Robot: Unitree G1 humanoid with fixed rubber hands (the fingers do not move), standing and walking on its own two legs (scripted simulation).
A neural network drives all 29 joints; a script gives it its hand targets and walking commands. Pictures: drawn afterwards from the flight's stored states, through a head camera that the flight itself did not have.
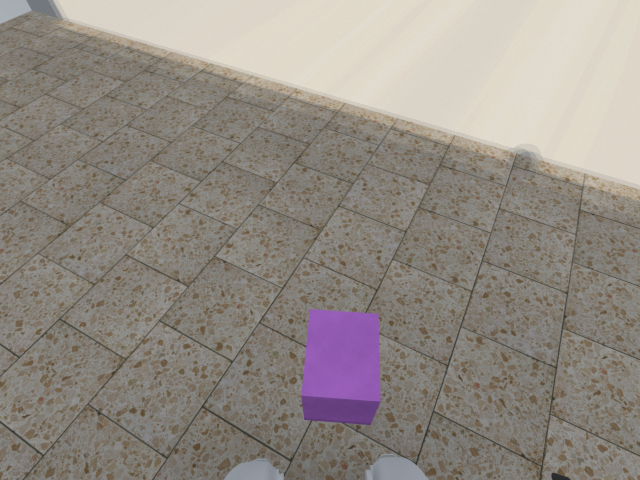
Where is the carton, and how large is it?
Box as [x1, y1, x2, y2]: [301, 309, 380, 424]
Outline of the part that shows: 310,309 301,394 304,419 370,424 380,401 378,314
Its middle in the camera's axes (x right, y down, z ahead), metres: +0.05 +0.37 +1.09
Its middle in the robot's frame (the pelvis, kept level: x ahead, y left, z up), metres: +0.48 -0.04 -0.61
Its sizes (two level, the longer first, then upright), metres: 0.231 0.189 0.229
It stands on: the floor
